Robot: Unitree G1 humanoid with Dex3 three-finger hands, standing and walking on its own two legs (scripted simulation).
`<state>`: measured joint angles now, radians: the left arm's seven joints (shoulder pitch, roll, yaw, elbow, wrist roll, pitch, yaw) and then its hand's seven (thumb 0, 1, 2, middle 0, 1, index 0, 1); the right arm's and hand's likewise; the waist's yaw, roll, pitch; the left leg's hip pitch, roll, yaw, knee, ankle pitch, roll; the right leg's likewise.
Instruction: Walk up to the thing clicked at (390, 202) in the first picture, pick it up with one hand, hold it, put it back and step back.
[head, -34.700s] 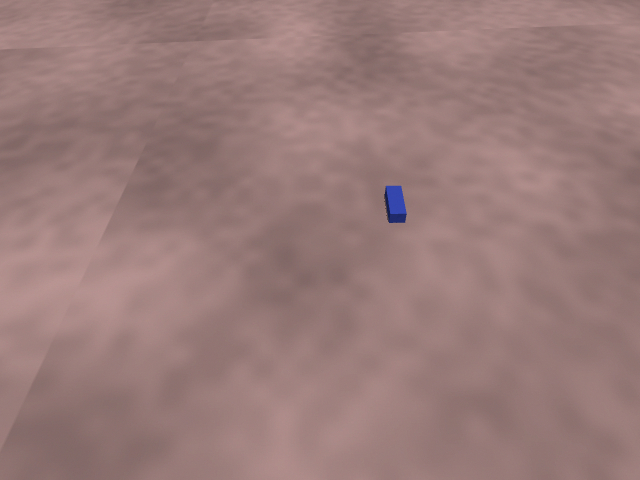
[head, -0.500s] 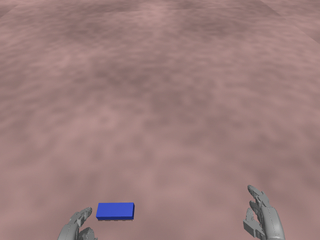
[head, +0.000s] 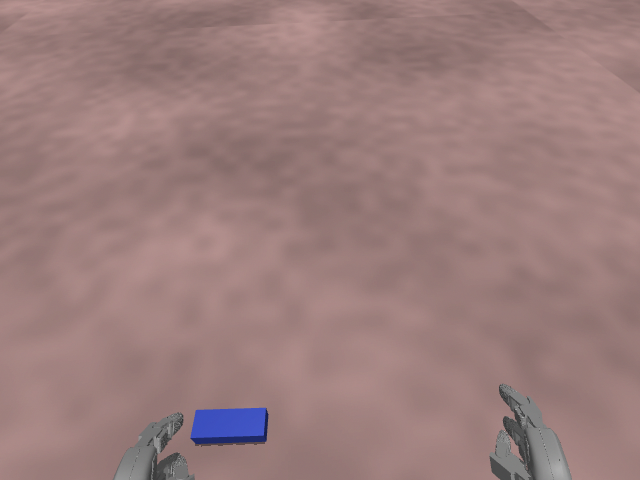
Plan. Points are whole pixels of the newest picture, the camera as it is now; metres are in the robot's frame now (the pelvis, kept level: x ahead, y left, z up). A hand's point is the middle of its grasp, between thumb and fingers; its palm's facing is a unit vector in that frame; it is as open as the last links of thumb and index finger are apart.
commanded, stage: home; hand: left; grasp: from above
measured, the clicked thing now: (231, 425) +0.43 +0.28 -0.69
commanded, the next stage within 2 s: stand in 1.14 s
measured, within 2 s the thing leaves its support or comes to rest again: neither
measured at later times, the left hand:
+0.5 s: hand (188, 478) +0.17 +0.18 -0.04, palm faces +0.04 -0.98 -0.20, open 7.4 cm
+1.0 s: hand (191, 478) +0.17 +0.18 -0.04, palm faces +0.04 -0.98 -0.21, open 7.4 cm
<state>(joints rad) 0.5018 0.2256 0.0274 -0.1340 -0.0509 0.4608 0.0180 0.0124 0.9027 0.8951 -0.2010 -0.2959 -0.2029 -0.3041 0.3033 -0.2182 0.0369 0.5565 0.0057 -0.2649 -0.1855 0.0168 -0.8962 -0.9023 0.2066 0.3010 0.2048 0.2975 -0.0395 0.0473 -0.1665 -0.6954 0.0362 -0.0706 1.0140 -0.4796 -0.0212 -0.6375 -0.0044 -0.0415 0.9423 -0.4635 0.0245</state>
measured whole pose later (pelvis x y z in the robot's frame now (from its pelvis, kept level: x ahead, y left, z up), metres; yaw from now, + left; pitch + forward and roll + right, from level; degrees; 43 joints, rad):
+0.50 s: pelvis +0.01 +0.00 +0.00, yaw +0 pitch +10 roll -3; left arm 0.51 0.23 0.02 -0.15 -0.05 0.46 0.02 0.01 0.90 0.89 -0.20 -0.30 -0.20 -0.30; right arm 0.30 -0.22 0.03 0.55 0.00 -0.26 -0.18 0.02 -0.90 -0.90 0.21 0.30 0.21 0.30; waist -0.04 0.04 -0.17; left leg -0.70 0.03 -0.07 1.02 -0.49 -0.02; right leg -0.64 -0.01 -0.04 0.94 -0.48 0.03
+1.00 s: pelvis +0.01 +0.00 +0.00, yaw +0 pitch +10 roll -3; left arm 0.51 0.23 0.03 -0.15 -0.05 0.46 0.02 0.01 0.90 0.89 -0.20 -0.29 -0.20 -0.30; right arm 0.30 -0.22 0.03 0.54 0.01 -0.24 -0.18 0.02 -0.90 -0.90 0.21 0.30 0.21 0.30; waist -0.04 0.05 -0.17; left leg -0.70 0.04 -0.07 1.02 -0.49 -0.02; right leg -0.64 0.00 -0.04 0.95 -0.48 0.02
